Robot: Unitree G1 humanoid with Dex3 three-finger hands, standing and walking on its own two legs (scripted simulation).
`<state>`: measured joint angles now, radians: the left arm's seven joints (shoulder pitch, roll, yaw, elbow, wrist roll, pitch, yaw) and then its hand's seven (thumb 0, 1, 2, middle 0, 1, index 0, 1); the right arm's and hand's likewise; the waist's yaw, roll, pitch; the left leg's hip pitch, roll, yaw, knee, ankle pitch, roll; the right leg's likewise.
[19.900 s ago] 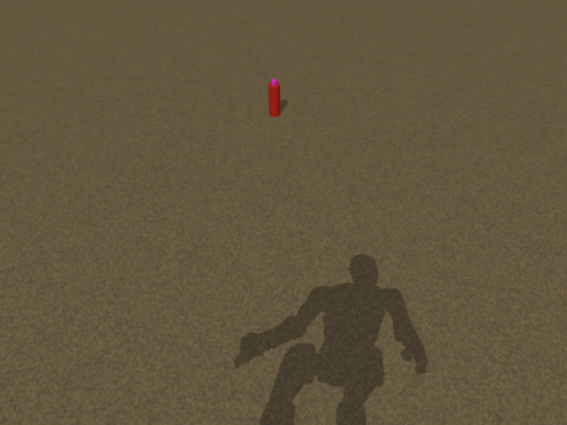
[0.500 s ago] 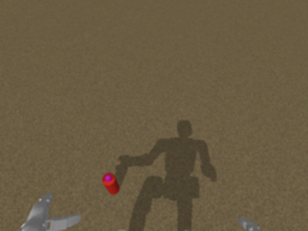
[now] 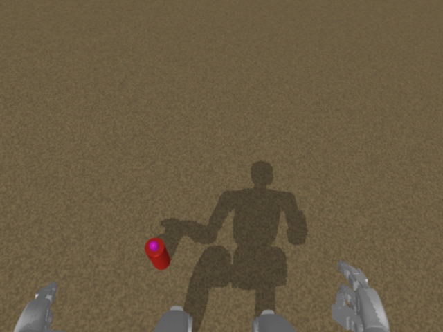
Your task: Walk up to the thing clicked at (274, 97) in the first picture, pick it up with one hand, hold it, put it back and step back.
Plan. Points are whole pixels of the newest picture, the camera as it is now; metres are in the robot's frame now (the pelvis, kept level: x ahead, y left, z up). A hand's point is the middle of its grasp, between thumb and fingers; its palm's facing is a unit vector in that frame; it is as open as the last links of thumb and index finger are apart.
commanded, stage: go down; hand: left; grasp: from the side
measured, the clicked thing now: (157, 253) +0.40 +0.23 -0.58
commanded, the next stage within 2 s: none
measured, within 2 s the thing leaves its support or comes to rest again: neither
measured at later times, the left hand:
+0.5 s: hand out of the picture +0.14 +0.31 -0.15, palm faces +0.17 -0.94 -0.30, open 17.5 cm
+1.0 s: hand (56, 277) +0.25 +0.39 -0.23, palm faces +0.28 -0.94 -0.19, open 17.4 cm
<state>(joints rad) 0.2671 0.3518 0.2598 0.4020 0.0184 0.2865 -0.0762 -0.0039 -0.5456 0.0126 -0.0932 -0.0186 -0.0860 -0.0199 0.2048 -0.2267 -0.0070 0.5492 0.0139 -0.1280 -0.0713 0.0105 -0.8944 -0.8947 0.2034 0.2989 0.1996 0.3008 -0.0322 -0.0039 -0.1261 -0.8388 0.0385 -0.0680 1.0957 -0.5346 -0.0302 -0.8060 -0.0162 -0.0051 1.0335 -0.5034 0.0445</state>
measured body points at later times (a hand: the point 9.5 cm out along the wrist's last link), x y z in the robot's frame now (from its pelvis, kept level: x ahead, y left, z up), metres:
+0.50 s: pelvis -0.03 +0.00 -0.05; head +0.08 +0.03 +0.38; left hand +0.13 +0.36 -0.13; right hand +0.15 -0.25 -0.13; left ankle +0.00 +0.13 -0.66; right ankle +0.00 -0.15 -0.66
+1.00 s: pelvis -0.07 -0.01 -0.19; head +0.12 +0.03 +0.22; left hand +0.23 +0.43 -0.21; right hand +0.10 -0.27 -0.30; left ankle +0.00 +0.13 -0.66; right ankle +0.00 -0.15 -0.66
